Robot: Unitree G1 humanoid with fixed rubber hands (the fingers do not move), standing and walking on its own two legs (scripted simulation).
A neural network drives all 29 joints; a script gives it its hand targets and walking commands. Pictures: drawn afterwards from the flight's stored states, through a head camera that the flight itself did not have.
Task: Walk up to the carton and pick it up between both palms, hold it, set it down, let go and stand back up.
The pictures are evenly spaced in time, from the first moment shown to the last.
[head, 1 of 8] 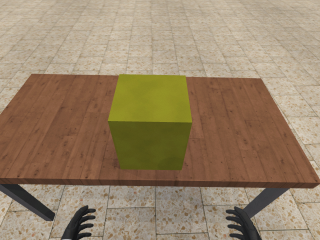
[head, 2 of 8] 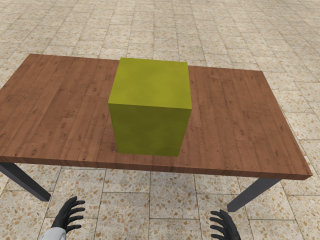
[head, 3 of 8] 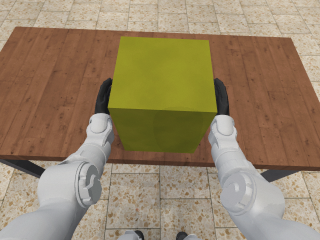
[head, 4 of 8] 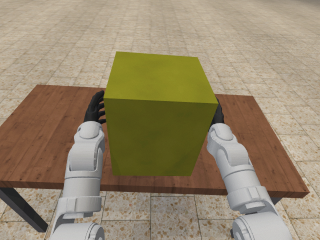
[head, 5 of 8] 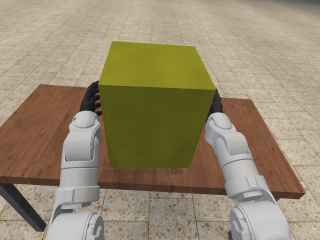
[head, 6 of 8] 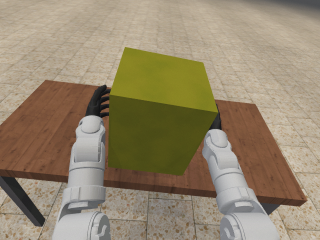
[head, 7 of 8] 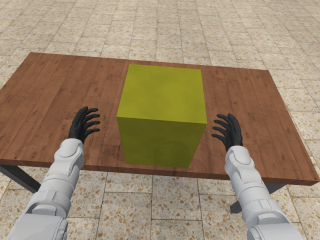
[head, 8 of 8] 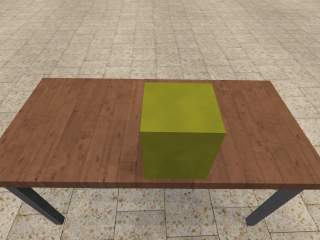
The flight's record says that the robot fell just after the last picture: no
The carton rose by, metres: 0.19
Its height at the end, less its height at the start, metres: +0.00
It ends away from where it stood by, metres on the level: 0.04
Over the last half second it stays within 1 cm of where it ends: yes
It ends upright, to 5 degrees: yes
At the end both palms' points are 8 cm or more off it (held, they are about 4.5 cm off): yes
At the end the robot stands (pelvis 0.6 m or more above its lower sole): yes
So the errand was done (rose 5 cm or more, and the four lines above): yes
